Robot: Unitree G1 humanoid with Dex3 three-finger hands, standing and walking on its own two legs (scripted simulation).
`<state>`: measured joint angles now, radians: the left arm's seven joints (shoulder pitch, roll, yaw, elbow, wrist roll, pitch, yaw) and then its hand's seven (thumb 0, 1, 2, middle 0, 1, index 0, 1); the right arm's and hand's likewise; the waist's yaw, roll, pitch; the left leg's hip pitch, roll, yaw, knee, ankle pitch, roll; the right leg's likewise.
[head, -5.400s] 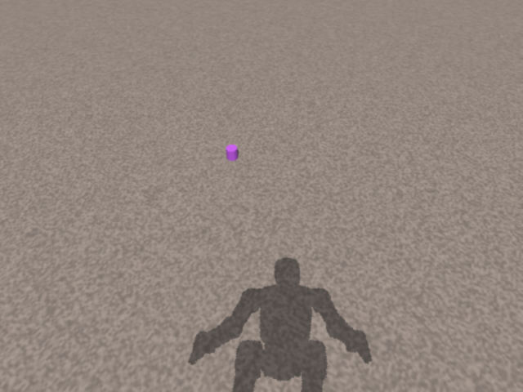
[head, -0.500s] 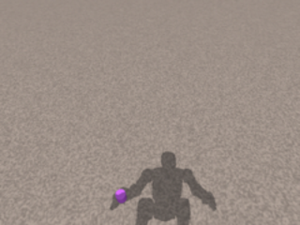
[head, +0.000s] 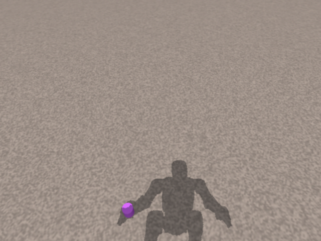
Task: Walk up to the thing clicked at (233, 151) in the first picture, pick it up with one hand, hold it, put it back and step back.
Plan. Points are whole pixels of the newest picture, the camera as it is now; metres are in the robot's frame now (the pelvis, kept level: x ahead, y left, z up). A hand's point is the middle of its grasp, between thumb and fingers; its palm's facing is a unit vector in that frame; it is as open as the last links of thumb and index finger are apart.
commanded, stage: stand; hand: left
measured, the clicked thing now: (128, 210) +0.47 +0.23 -0.75
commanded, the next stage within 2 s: none
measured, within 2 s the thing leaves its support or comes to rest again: neither
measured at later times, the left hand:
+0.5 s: hand out of the picture +0.09 +0.25 -0.16, palm faces -0.02 -0.94 -0.34, open 7.3 cm
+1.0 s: hand out of the picture +0.09 +0.25 -0.15, palm faces -0.02 -0.94 -0.34, open 7.3 cm
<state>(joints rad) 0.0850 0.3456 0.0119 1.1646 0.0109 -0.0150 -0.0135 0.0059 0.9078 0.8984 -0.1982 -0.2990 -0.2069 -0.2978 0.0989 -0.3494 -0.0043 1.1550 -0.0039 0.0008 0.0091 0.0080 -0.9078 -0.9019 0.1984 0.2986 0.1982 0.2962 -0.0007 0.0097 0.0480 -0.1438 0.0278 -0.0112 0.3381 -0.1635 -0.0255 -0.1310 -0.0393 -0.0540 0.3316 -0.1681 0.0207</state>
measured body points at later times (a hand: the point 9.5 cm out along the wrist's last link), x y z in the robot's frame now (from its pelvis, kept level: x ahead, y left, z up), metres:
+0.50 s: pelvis +0.01 -0.01 +0.00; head +0.02 -0.01 +0.45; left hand +0.09 +0.30 -0.13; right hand +0.10 -0.31 -0.13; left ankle +0.01 +0.14 -0.75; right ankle +0.01 -0.13 -0.75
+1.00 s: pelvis +0.02 -0.01 +0.00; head +0.03 -0.01 +0.45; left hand +0.09 +0.30 -0.13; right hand +0.10 -0.31 -0.13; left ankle +0.01 +0.14 -0.75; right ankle +0.01 -0.13 -0.75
